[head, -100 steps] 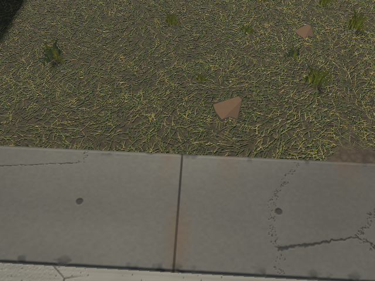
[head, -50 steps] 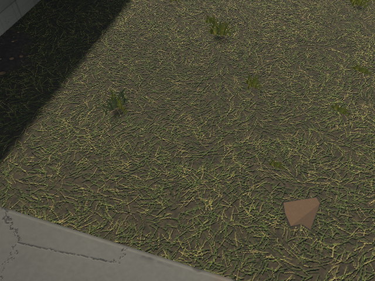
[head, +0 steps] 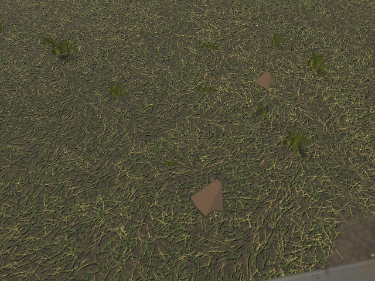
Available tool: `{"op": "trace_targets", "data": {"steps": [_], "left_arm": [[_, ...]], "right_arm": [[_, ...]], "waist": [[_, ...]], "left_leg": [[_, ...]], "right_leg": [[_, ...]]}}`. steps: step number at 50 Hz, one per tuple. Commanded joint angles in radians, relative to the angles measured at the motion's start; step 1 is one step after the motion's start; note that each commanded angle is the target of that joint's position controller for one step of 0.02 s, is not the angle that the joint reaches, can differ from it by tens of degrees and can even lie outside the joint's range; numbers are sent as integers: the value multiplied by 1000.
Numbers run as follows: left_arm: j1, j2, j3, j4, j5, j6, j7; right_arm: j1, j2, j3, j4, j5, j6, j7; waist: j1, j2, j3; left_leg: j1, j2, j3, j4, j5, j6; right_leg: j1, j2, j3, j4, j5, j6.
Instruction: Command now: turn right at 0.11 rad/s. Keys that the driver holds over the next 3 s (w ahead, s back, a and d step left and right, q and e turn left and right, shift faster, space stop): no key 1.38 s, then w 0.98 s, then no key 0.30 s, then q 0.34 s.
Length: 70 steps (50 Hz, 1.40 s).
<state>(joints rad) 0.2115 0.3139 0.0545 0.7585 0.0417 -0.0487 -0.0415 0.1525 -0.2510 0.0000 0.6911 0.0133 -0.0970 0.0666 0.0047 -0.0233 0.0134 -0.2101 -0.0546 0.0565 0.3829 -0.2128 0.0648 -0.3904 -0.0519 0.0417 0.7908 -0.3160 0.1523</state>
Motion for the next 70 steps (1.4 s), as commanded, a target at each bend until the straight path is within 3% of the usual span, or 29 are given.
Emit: {"op": "trace_targets", "data": {"steps": [1, 2, 3, 4, 5, 6, 8, 9, 14, 27, 69, 70], "left_arm": [[53, 29, -1, -22, -46, -6, -31], [53, 76, 11, -29, -55, -13, -23], [11, 121, 14, -53, -56, -23, -11], [-63, 138, 14, -71, -43, -28, -5], [-38, 129, 14, -56, -36, -28, -3], [-42, 117, 11, -46, -42, -29, 2], [-42, 80, 0, -36, -45, -18, -3], [-27, 81, 1, -29, -44, -14, -6], [-30, 78, -2, -13, -40, -11, -8], [-93, 91, 0, 19, -37, -9, -6], [-156, 104, -4, 258, -36, 3, 9], [-139, 114, 0, 267, -31, 7, 12]], "right_arm": [[-3, -154, -43, -34, 23, 8, 55], [-4, -139, -42, -29, 13, 13, 69], [17, -114, -37, -35, 14, 10, 70], [67, -146, -48, -31, 4, 2, 54], [10, -198, -64, -38, -8, -1, 42], [-37, -186, -65, -53, -16, -3, 34], [-75, -145, -52, -50, -4, -4, 29], [-81, -134, -50, -49, -1, -2, 33], [-84, -141, -63, -43, -6, -5, 30], [-53, -165, -79, -2, -7, -1, 20], [17, -196, -89, 187, -9, 15, 29], [54, -212, -97, 201, -13, 18, 24]], "waist": [[31, 49, -61], [31, 77, -88], [1, 53, -122], [-49, 37, -120], [-19, 57, -115], [-16, 41, -100], [5, 40, -55], [15, 40, -46], [18, 27, -54], [22, 16, -46], [17, 20, -31], [5, 29, -27]], "left_leg": [[68, 199, -181, 81, 392, 55], [75, 215, -224, 88, 408, 27], [104, 196, -225, 88, 364, 0], [134, 150, -169, 90, 387, -17], [159, 159, -155, 94, 336, -25], [145, 166, -158, 97, 294, -13], [66, 141, -146, 68, 152, 8], [49, 125, -138, 62, 111, 16], [58, 115, -132, 55, 130, 29], [54, 103, -134, 24, 133, 21], [126, 97, -151, -3, 234, 32], [138, 105, -168, -35, 92, 49]], "right_leg": [[138, -21, -62, -302, 202, -5], [160, -29, -43, -292, 271, -33], [147, -48, -12, -281, 353, -88], [89, -33, -19, -255, 302, -145], [41, -36, -13, -284, 209, -153], [30, -44, -1, -302, 171, -149], [63, -40, 6, -325, 137, -126], [76, -34, 3, -336, 122, -123], [105, -24, -14, -357, 123, -131], [155, -26, -31, -374, 142, -131], [175, -30, -70, -387, 180, -115], [158, -24, -76, -382, 99, -122]]}}
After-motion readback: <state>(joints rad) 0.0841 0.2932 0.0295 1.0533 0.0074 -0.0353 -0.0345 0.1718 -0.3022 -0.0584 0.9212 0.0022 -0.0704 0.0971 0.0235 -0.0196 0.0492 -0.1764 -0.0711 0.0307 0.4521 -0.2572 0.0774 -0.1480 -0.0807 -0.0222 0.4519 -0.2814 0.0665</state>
